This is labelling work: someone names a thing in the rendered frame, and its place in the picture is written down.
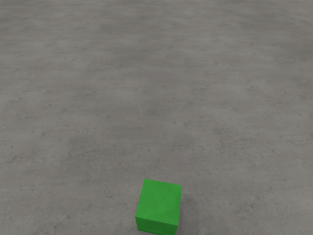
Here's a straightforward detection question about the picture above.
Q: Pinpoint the carton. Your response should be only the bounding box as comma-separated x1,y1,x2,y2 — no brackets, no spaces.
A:
135,178,182,235

